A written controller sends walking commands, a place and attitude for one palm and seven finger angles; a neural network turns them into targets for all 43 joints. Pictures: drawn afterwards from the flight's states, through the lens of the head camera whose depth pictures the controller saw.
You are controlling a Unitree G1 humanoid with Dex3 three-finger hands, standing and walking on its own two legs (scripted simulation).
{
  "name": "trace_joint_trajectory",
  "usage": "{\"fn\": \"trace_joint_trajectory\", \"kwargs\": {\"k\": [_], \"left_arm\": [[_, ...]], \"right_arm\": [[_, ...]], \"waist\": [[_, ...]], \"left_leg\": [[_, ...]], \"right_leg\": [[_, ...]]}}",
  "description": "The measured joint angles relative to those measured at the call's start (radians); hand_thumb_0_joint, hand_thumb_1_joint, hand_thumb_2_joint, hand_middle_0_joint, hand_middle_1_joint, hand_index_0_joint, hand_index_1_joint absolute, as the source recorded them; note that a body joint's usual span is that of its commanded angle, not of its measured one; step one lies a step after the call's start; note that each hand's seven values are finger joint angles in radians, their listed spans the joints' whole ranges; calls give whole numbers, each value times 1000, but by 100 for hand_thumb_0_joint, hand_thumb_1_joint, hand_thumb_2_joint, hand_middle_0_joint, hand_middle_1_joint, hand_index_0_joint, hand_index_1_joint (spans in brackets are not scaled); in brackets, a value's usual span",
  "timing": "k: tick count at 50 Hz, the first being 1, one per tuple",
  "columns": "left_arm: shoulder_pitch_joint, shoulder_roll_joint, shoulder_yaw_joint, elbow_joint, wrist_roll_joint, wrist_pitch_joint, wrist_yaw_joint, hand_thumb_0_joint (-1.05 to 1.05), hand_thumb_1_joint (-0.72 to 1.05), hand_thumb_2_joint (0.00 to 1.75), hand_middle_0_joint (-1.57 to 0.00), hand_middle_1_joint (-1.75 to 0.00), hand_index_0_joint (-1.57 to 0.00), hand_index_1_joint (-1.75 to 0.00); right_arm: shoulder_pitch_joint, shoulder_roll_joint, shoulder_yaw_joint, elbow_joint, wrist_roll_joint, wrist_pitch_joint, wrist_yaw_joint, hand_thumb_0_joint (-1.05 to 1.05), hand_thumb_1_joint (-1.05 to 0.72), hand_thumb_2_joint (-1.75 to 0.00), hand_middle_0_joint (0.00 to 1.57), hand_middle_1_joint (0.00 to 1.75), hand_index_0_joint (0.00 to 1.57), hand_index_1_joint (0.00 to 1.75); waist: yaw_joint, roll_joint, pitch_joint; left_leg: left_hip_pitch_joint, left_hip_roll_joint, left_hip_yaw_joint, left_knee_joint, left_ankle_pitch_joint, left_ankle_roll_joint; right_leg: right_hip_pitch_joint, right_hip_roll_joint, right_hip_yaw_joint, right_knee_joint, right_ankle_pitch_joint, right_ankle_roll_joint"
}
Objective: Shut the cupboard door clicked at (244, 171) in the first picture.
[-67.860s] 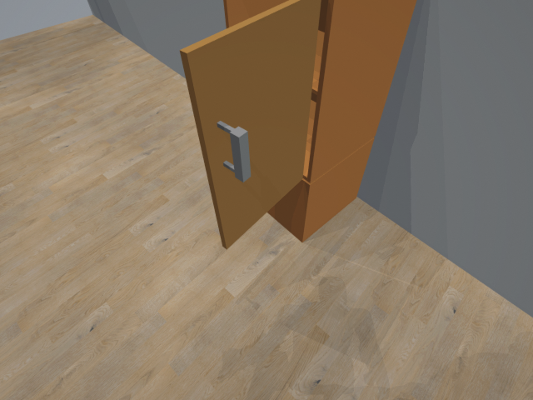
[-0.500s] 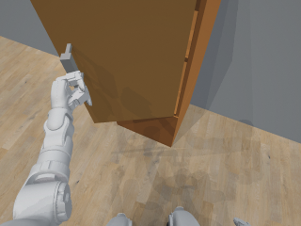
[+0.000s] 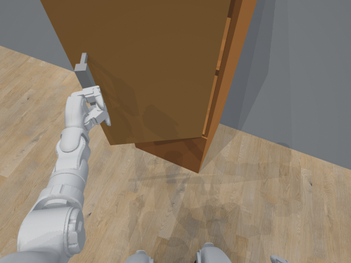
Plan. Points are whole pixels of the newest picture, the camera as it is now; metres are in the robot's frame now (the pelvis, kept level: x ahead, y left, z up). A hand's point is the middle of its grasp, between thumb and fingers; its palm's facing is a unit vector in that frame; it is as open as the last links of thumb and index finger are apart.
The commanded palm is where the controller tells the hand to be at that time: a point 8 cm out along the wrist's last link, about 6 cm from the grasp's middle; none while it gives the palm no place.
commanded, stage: push the door shut along its arc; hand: left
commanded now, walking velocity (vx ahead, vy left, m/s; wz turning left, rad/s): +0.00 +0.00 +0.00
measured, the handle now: (90, 81) +0.54 +0.21 +0.08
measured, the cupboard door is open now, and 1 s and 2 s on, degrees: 31 15 9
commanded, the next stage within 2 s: pull the fist back off the door in 1.46 s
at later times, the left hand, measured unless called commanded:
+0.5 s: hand (111, 91) +0.51 +0.15 +0.08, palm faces -0.06 -1.00 -0.02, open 3.1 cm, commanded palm +0.50 +0.21 +0.08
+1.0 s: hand (119, 73) +0.57 +0.14 +0.08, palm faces -0.21 -0.98 -0.03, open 3.1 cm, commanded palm +0.57 +0.18 +0.08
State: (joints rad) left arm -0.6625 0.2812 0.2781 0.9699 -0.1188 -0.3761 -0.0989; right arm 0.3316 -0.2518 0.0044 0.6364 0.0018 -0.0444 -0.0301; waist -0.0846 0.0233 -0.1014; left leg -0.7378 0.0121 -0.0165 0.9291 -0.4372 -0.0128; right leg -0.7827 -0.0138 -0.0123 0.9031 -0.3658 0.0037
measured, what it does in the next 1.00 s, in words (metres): stands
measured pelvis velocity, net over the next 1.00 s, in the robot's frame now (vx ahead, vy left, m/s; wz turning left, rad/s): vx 0.00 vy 0.01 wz -0.02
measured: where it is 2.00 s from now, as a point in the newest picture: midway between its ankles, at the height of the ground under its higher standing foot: outside the picture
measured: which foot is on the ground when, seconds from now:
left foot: down 0.00-1.00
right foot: down 0.00-1.00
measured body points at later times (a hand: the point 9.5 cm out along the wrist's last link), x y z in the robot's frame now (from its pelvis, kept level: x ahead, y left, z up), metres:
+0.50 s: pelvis +0.00 +0.00 -0.02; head +0.11 +0.00 +0.42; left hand +0.50 +0.21 +0.08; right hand +0.01 -0.27 -0.13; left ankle +0.01 +0.13 -0.69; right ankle +0.04 -0.12 -0.69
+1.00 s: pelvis +0.00 +0.01 -0.03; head +0.16 +0.02 +0.39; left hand +0.57 +0.19 +0.09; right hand -0.04 -0.25 -0.13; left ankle +0.01 +0.13 -0.69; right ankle +0.04 -0.12 -0.69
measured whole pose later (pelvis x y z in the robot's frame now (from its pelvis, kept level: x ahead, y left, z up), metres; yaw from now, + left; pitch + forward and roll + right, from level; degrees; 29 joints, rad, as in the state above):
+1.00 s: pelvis +0.00 +0.01 -0.03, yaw -1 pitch +25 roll -3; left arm -1.21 0.63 0.34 1.31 -0.04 -0.28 -0.36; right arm 0.42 -0.27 0.05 0.64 -0.02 -0.05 -0.02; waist -0.26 0.05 -0.09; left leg -1.07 0.03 -0.04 1.11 -0.49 0.00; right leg -1.08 0.01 -0.03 1.02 -0.38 0.01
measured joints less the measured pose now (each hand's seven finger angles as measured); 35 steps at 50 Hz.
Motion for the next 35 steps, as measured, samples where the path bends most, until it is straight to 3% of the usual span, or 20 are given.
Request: {"fn": "trace_joint_trajectory", "kwargs": {"k": [3, 9, 16, 20, 25, 35], "left_arm": [[-30, 13, 9, 33, 5, 1, -4, 1, 90, 90, -130, -150, -130, -150], [-127, 57, 15, 82, 15, -56, -33, 2, 90, 90, -131, -150, -130, -150], [-210, 123, 31, 182, 9, 9, -99, 1, 90, 90, -131, -150, -130, -150], [-227, 134, 52, 181, -3, 3, -124, 1, 90, 90, -131, -150, -130, -150], [-271, 161, 65, 214, 13, -10, -141, 1, 90, 90, -131, -150, -130, -150], [-388, 268, 78, 284, 34, 46, -209, 1, 90, 90, -130, -150, -129, -150]], "right_arm": [[-8, 2, 5, -9, -2, -3, -4, 1, -91, -90, 21, 30, 20, 30], [-16, 1, 8, 9, -8, -14, -4, 0, -91, -90, 21, 30, 20, 30], [17, -12, 11, 10, -6, 2, -2, 0, -91, -90, 21, 30, 20, 30], [42, -17, 9, 14, -8, 2, -3, 0, -91, -90, 21, 30, 20, 30], [59, -20, 10, 26, -10, 5, -1, 0, -91, -90, 21, 30, 20, 30], [71, -28, 21, 14, -11, 1, -2, 0, -91, -90, 21, 30, 20, 30]], "waist": [[-8, -4, 8], [-26, -7, 8], [-45, 5, 5], [-56, 6, 6], [-78, 6, 3], [-123, 12, 12]], "left_leg": [[-11, -1, -2, 4, 2, 0], [-65, -1, -10, 43, -9, -2], [-108, -1, -9, 60, -13, 0], [-127, 3, -8, 68, -16, -1], [-157, 7, -14, 90, -25, -2], [-225, 16, -18, 121, -28, -1]], "right_leg": [[-10, -1, -1, 4, 1, 0], [-59, -1, -9, 35, -7, -1], [-101, 0, -7, 50, -10, 0], [-120, 3, -6, 55, -10, 0], [-147, 8, -12, 70, -15, -2], [-207, 17, -15, 82, -7, -1]]}}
